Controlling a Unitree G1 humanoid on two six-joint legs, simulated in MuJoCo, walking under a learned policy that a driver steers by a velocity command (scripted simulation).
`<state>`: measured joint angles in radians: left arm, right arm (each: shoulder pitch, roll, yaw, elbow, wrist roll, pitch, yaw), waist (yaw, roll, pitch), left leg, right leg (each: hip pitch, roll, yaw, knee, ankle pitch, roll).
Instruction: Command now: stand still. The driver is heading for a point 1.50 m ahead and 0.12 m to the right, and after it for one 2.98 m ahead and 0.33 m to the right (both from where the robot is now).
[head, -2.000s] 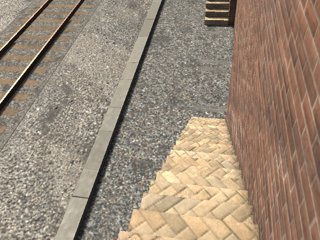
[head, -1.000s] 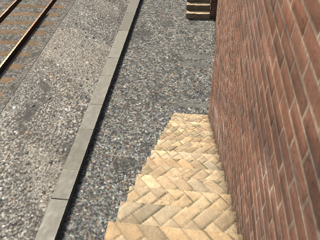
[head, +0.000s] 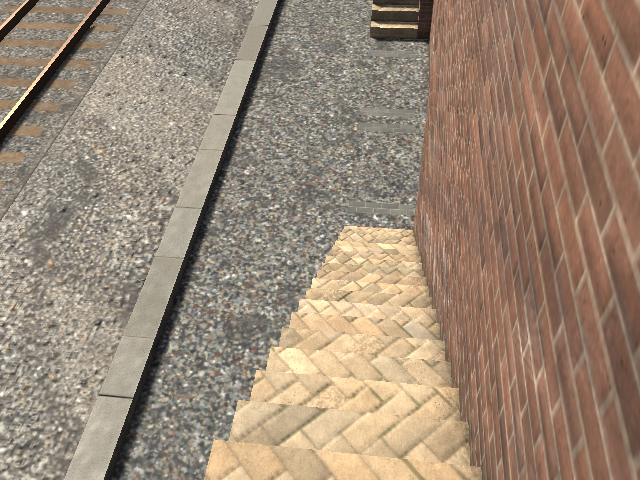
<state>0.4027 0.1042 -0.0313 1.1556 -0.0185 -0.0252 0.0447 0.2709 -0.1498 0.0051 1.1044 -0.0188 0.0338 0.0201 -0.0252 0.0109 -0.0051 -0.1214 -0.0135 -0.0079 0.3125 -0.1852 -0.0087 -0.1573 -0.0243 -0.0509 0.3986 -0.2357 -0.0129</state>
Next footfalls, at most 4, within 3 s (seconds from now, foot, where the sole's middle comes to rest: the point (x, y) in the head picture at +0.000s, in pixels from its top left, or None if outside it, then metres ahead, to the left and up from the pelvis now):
1.46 right None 0.25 -0.06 -0.98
1.94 left None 0.52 0.08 -1.17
2.40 right None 0.74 -0.14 -1.37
2.90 left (332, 435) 1.01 0.01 -1.56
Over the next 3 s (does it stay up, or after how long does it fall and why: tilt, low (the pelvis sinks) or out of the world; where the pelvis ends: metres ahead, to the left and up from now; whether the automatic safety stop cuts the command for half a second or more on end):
stays up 0.94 -0.06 -0.79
